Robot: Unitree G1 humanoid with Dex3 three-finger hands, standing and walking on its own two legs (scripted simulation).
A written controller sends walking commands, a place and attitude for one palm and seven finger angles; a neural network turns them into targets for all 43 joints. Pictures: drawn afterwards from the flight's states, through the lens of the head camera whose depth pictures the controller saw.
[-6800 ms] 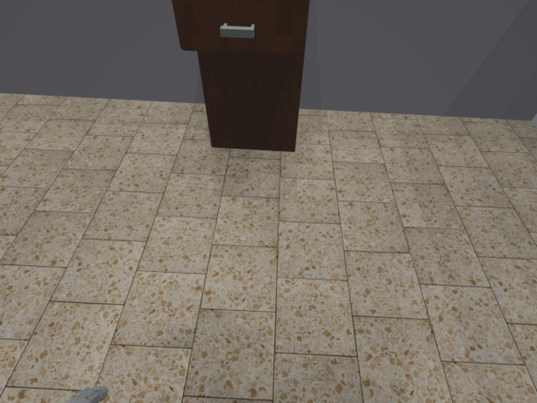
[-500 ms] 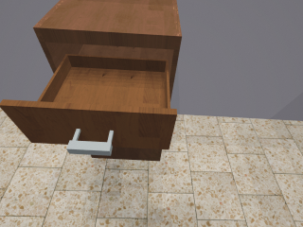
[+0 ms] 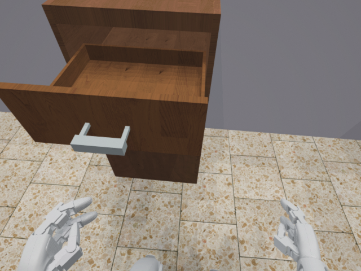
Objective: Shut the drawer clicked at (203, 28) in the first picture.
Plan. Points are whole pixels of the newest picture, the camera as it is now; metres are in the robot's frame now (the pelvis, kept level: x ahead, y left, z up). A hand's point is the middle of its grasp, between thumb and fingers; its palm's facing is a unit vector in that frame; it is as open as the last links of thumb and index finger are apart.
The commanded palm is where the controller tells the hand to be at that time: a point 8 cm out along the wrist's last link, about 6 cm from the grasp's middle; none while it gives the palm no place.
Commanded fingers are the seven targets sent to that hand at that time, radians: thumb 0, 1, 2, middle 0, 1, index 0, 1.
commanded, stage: raise the hand and make a fist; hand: left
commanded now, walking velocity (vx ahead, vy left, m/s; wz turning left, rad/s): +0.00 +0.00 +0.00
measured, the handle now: (103, 136) +0.37 +0.21 +0.10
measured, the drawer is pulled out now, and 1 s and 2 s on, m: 0.30 0.30 0.30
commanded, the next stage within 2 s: bring the fist close to the handle in 1.44 s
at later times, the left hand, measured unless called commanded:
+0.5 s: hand (69, 226) +0.17 +0.20 +0.11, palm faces +0.02 -1.00 -0.06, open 3.4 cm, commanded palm +0.13 +0.25 +0.13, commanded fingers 0.00 0.90 0.90 -1.18 -1.36 -1.18 -1.36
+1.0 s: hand (62, 207) +0.18 +0.18 +0.18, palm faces +0.00 -1.00 -0.07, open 3.2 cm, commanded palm +0.13 +0.23 +0.20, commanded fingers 0.00 0.90 0.90 -1.40 -1.60 -1.40 -1.60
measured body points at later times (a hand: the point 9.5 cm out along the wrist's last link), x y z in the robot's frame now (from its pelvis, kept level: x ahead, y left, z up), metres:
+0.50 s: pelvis +0.02 +0.03 +0.03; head +0.05 +0.02 +0.48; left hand +0.16 +0.25 +0.12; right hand +0.20 -0.22 -0.04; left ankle +0.05 +0.13 -0.67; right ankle +0.01 -0.06 -0.67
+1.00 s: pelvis +0.02 +0.05 +0.04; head +0.01 +0.04 +0.49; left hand +0.17 +0.24 +0.19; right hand +0.23 -0.14 -0.01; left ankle +0.05 +0.13 -0.67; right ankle +0.01 -0.06 -0.67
